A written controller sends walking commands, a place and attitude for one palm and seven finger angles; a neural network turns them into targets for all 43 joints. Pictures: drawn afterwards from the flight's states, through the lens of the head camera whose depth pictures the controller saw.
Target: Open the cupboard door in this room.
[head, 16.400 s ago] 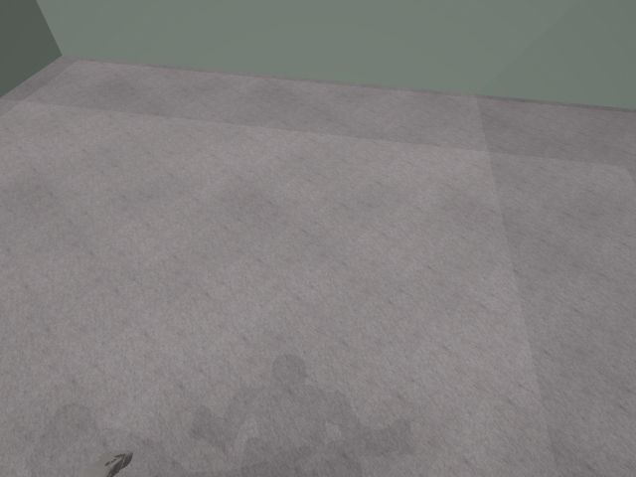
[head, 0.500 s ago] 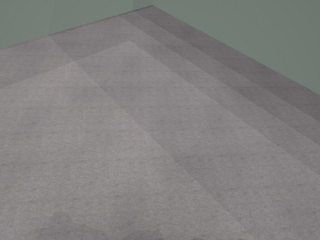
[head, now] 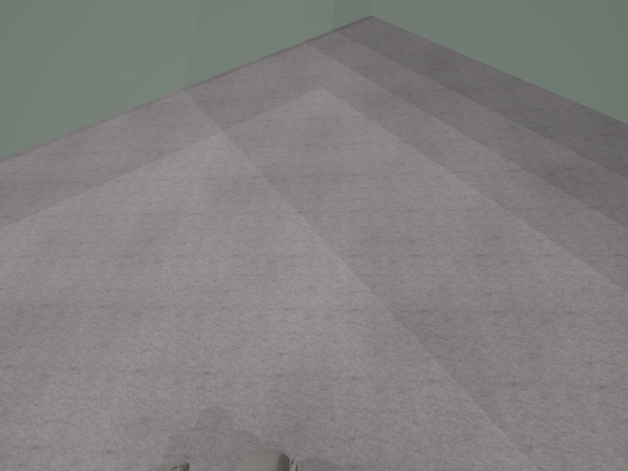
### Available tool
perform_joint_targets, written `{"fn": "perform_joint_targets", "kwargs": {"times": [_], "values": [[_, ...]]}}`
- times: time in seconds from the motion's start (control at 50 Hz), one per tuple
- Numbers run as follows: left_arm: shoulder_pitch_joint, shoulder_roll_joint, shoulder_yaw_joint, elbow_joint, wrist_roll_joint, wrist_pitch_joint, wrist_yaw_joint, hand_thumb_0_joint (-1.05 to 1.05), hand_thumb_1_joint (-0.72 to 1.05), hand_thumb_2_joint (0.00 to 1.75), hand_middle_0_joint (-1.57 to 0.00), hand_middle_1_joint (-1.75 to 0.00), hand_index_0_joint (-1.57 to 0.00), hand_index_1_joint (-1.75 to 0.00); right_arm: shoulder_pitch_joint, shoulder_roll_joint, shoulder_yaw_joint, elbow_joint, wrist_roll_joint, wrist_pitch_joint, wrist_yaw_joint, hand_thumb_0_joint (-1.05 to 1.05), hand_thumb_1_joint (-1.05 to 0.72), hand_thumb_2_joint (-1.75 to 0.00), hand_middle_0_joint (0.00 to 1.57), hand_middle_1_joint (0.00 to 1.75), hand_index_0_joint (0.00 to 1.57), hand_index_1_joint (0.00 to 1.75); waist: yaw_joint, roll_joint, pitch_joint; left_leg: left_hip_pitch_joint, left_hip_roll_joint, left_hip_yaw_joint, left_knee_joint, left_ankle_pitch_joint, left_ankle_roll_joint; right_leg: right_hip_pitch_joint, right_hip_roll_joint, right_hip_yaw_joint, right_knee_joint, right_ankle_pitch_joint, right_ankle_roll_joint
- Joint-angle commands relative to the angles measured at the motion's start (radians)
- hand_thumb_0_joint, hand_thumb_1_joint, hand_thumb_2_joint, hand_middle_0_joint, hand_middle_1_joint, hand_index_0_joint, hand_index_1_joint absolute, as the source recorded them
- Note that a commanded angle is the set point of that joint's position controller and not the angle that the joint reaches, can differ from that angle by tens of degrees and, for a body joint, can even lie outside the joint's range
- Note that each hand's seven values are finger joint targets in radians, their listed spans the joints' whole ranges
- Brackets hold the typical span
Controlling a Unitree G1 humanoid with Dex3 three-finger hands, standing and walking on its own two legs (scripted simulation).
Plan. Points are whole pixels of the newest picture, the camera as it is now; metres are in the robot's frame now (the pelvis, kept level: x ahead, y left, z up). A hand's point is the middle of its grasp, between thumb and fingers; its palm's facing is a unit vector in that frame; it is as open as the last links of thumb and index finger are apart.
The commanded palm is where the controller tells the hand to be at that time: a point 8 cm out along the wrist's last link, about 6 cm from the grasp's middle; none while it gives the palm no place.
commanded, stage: turn or walk to find it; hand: left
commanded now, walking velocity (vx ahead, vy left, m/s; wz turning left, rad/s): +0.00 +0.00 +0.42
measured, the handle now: out of the picture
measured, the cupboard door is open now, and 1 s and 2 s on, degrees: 0 0 0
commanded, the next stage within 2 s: stand and wait in 1.96 s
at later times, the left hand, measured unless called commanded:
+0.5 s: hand out of the picture -0.05 +0.26 -0.18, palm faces +0.28 -0.93 -0.24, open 7.4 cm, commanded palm none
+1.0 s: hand out of the picture -0.04 +0.20 -0.14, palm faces +0.41 -0.86 -0.29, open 7.4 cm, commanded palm none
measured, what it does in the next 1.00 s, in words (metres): steps on the spot, turning left: left foot, then right foot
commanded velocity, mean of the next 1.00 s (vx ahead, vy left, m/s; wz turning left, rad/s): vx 0.00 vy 0.00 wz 0.42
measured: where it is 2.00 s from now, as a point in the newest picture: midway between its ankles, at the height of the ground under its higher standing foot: outside the picture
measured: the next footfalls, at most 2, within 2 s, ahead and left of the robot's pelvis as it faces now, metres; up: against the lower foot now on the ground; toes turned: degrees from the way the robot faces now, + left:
left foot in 0.36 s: -0.01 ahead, +0.15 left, +0.00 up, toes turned +15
right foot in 0.84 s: +0.04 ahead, -0.09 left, +0.00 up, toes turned +17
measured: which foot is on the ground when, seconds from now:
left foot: up 0.00-0.34, down 0.36-0.84, up 0.86-1.00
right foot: down 0.00-0.36, up 0.38-0.82, down 0.84-1.00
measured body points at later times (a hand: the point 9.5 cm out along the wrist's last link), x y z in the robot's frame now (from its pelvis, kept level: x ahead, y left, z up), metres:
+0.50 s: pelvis -0.03 +0.05 +0.00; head -0.01 +0.08 +0.44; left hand -0.07 +0.31 -0.16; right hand +0.13 -0.17 -0.13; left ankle -0.05 +0.14 -0.74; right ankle -0.01 -0.09 -0.68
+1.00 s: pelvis -0.04 -0.01 +0.00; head +0.00 -0.04 +0.45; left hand -0.06 +0.24 -0.12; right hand +0.08 -0.24 -0.17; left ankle -0.12 +0.12 -0.65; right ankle +0.00 -0.10 -0.74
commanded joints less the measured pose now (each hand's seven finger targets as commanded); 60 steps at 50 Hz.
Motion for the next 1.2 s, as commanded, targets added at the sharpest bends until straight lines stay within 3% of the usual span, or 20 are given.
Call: {"fn": "perform_joint_targets", "kwargs": {"times": [0.0,0.08,0.22,0.26,0.3,0.32,0.34,0.36,0.42,0.5,0.68,0.78,0.8,0.82,0.84,0.86,0.88,0.94,1.08,1.18], "values": [[0.017,0.185,0.052,-0.064,-0.003,-0.025,0.012,0.00,0.90,0.90,-0.20,-0.30,-0.20,-0.30,0.007,-0.049,-0.010,-0.049,0.003,-0.011,0.003,0.00,-0.90,-0.90,0.20,0.30,0.20,0.30,0.025,-0.224,-0.021,-0.063,0.054,-0.003,0.076,0.064,-0.027,0.050,-0.223,0.133,-0.241,0.168,-0.047],[0.071,0.199,0.059,-0.039,0.002,-0.023,0.014,0.00,0.90,0.90,-0.20,-0.30,-0.20,-0.30,-0.039,-0.046,-0.002,-0.059,0.005,-0.012,0.001,0.00,-0.90,-0.90,0.20,0.30,0.20,0.30,0.052,-0.218,-0.021,-0.060,0.074,0.016,-0.031,0.015,-0.037,0.103,-0.261,0.131,-0.234,0.193,-0.073],[0.134,0.257,0.077,0.002,0.014,-0.013,0.009,0.00,0.90,0.90,-0.20,-0.30,-0.20,-0.30,-0.114,-0.018,0.025,-0.084,0.019,-0.037,-0.005,0.00,-0.90,-0.90,0.20,0.30,0.20,0.30,0.095,-0.262,-0.092,0.082,0.060,0.112,-0.396,-0.094,-0.015,0.183,-0.299,0.091,-0.117,0.483,-0.112],[0.109,0.266,0.078,0.008,0.011,-0.008,0.007,0.00,0.90,0.90,-0.20,-0.30,-0.20,-0.30,-0.074,-0.023,0.025,-0.076,0.020,-0.042,-0.008,0.00,-0.90,-0.90,0.20,0.30,0.20,0.30,0.066,-0.261,-0.109,0.159,0.051,0.136,-0.499,-0.023,-0.007,0.156,-0.296,0.061,-0.077,0.468,-0.088],[0.082,0.252,0.078,0.007,-0.001,-0.001,0.005,0.00,0.90,0.90,-0.20,-0.30,-0.20,-0.30,-0.013,-0.049,0.019,-0.059,0.018,-0.053,-0.006,0.00,-0.90,-0.90,0.20,0.30,0.20,0.30,0.020,-0.190,-0.134,0.332,0.065,0.128,-0.717,0.185,0.010,0.053,-0.262,-0.004,0.031,0.348,-0.013],[0.094,0.211,0.071,-0.009,-0.009,0.007,0.003,0.00,0.90,0.90,-0.20,-0.30,-0.20,-0.30,0.014,-0.121,0.005,-0.061,0.012,-0.064,-0.007,0.00,-0.90,-0.90,0.20,0.30,0.20,0.30,0.002,0.003,-0.155,0.469,0.193,-0.051,-0.799,0.317,0.061,-0.110,-0.180,-0.053,0.191,0.144,0.047],[0.063,0.145,0.049,-0.045,-0.010,0.013,-0.002,0.00,0.90,0.90,-0.20,-0.30,-0.20,-0.30,0.048,-0.210,-0.016,-0.061,0.008,-0.065,-0.014,0.00,-0.90,-0.90,0.20,0.30,0.20,0.30,-0.021,0.266,-0.124,0.524,0.415,-0.320,-0.832,0.654,0.170,-0.337,-0.057,-0.056,0.381,-0.335,0.113],[0.013,0.162,0.045,-0.055,-0.002,0.025,0.002,0.00,0.90,0.90,-0.20,-0.30,-0.20,-0.30,0.070,-0.226,-0.017,-0.048,0.007,-0.054,-0.018,0.00,-0.90,-0.90,0.20,0.30,0.20,0.30,-0.036,0.181,-0.118,0.452,0.457,-0.281,-0.821,0.678,0.236,-0.309,-0.056,0.032,0.490,-0.369,0.101],[-0.020,0.174,0.056,-0.021,-0.002,0.031,-0.006,0.00,0.90,0.90,-0.20,-0.30,-0.20,-0.30,-0.046,-0.149,0.006,-0.068,0.004,-0.060,-0.038,0.00,-0.90,-0.90,0.20,0.30,0.20,0.30,0.002,0.145,-0.031,0.365,0.324,-0.190,-0.819,0.630,0.212,-0.330,-0.055,0.100,0.580,-0.208,0.105],[0.031,0.169,0.053,0.004,-0.003,0.025,-0.013,0.00,0.90,0.90,-0.20,-0.30,-0.20,-0.30,-0.063,-0.139,0.012,-0.082,0.010,-0.071,-0.036,0.00,-0.90,-0.90,0.20,0.30,0.20,0.30,0.029,0.065,-0.074,0.406,0.258,-0.124,-0.813,0.648,0.190,-0.307,-0.030,0.099,0.581,-0.116,0.123],[-0.043,0.146,0.045,-0.049,-0.010,0.024,-0.003,0.00,0.90,0.90,-0.20,-0.30,-0.20,-0.30,-0.029,-0.143,-0.007,-0.087,0.000,-0.057,-0.029,0.00,-0.90,-0.90,0.20,0.30,0.20,0.30,0.003,0.089,-0.062,0.337,0.261,-0.255,-0.806,0.510,0.218,-0.199,0.009,0.103,0.312,-0.174,0.121],[0.073,0.155,0.051,-0.027,-0.014,0.003,0.001,0.00,0.90,0.90,-0.20,-0.30,-0.20,-0.30,-0.065,-0.132,-0.014,-0.098,0.007,-0.050,-0.023,0.00,-0.90,-0.90,0.20,0.30,0.20,0.30,0.060,0.074,-0.114,0.202,0.186,-0.262,-0.703,0.435,0.159,0.075,0.039,0.075,-0.061,0.045,0.102],[0.103,0.193,0.057,-0.023,-0.008,-0.008,0.005,0.00,0.90,0.90,-0.20,-0.30,-0.20,-0.30,-0.052,-0.095,-0.011,-0.103,0.014,-0.051,-0.020,0.00,-0.90,-0.90,0.20,0.30,0.20,0.30,0.069,-0.022,-0.138,0.106,0.128,-0.220,-0.627,0.309,0.108,0.203,-0.034,0.138,-0.174,0.103,0.087],[0.129,0.278,0.075,-0.021,0.007,-0.018,0.014,0.00,0.90,0.90,-0.20,-0.30,-0.20,-0.30,-0.039,-0.028,0.001,-0.120,0.020,-0.054,-0.015,0.00,-0.90,-0.90,0.20,0.30,0.20,0.30,0.079,-0.286,-0.153,-0.069,-0.008,-0.062,-0.424,0.009,0.035,0.308,-0.278,0.378,-0.228,0.157,0.009],[0.118,0.307,0.076,-0.038,0.004,-0.014,0.014,0.00,0.90,0.90,-0.20,-0.30,-0.20,-0.30,-0.074,-0.052,-0.007,-0.139,0.013,-0.046,-0.019,0.00,-0.90,-0.90,0.20,0.30,0.20,0.30,0.090,-0.330,-0.107,-0.086,-0.032,-0.026,-0.218,-0.209,0.017,0.167,-0.415,0.470,-0.246,0.248,-0.097],[0.067,0.272,0.075,-0.051,-0.001,-0.014,0.017,0.00,0.90,0.90,-0.20,-0.30,-0.20,-0.30,-0.060,-0.080,-0.017,-0.120,0.007,-0.029,-0.015,0.00,-0.90,-0.90,0.20,0.30,0.20,0.30,0.067,-0.244,-0.079,-0.047,0.003,-0.071,-0.070,-0.158,0.023,0.040,-0.387,0.411,-0.276,0.106,-0.123],[-0.005,0.248,0.077,-0.068,-0.003,-0.010,0.022,0.00,0.90,0.90,-0.20,-0.30,-0.20,-0.30,-0.038,-0.075,-0.021,-0.104,0.005,-0.017,-0.011,0.00,-0.90,-0.90,0.20,0.30,0.20,0.30,0.035,-0.271,-0.034,-0.053,0.022,-0.072,-0.001,-0.118,0.023,-0.023,-0.349,0.376,-0.302,-0.016,-0.109],[-0.056,0.190,0.055,-0.083,-0.003,-0.017,0.012,0.00,0.90,0.90,-0.20,-0.30,-0.20,-0.30,0.020,-0.048,-0.013,-0.059,-0.001,-0.013,0.002,0.00,-0.90,-0.90,0.20,0.30,0.20,0.30,-0.001,-0.199,0.000,-0.057,0.039,-0.017,0.083,0.019,-0.002,-0.019,-0.227,0.178,-0.248,0.089,-0.053],[0.072,0.210,0.062,-0.035,0.005,-0.019,0.012,0.00,0.90,0.90,-0.20,-0.30,-0.20,-0.30,-0.055,-0.040,-0.003,-0.069,0.006,-0.014,0.001,0.00,-0.90,-0.90,0.20,0.30,0.20,0.30,0.059,-0.236,-0.023,-0.042,0.070,0.032,-0.077,-0.015,-0.034,0.096,-0.261,0.132,-0.225,0.191,-0.077],[0.128,0.253,0.076,-0.005,0.014,-0.014,0.009,0.00,0.90,0.90,-0.20,-0.30,-0.20,-0.30,-0.117,-0.020,0.018,-0.087,0.018,-0.034,-0.003,0.00,-0.90,-0.90,0.20,0.30,0.20,0.30,0.093,-0.266,-0.090,0.047,0.062,0.095,-0.350,-0.106,-0.023,0.198,-0.291,0.104,-0.127,0.457,-0.108]]}}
